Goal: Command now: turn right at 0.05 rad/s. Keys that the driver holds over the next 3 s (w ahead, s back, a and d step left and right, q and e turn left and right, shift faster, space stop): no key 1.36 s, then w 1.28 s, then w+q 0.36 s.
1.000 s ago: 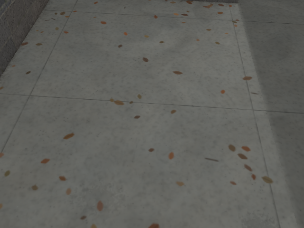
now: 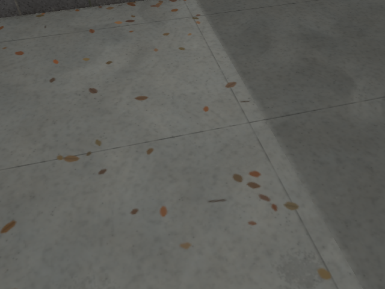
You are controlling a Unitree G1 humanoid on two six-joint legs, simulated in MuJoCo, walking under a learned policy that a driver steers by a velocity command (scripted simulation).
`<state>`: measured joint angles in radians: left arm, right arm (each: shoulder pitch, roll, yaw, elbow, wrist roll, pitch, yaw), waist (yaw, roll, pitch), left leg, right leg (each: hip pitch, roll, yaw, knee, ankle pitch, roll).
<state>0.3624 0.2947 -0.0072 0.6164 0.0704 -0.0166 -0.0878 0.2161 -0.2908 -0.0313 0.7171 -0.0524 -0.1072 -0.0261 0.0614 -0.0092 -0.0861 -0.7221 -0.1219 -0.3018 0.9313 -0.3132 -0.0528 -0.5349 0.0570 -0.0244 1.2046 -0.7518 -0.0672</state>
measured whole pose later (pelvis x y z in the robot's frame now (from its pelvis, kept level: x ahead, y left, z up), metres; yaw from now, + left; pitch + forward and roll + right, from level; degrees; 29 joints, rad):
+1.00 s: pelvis +0.07 +0.03 -0.04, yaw +3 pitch +0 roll -3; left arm 0.10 0.02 -0.04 0.99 -0.03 -0.03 0.05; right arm 0.43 -0.11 -0.01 1.07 -0.02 0.08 -0.02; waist 0.00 0.07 0.00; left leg -0.24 0.08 -0.01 0.39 -0.15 -0.02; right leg -0.51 -0.03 -0.09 1.39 -0.87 0.01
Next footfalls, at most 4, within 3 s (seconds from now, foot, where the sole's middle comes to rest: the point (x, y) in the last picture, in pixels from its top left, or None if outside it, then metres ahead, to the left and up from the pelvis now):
0.46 left None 0.14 0.16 -0.83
0.66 right None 0.06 -0.10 -0.68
1.84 right None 0.28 -0.15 -0.83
2.46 left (202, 266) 0.64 0.04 -0.83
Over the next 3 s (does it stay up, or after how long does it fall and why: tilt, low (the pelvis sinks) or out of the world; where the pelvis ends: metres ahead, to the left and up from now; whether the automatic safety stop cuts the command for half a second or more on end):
stays up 0.81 -0.10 -0.07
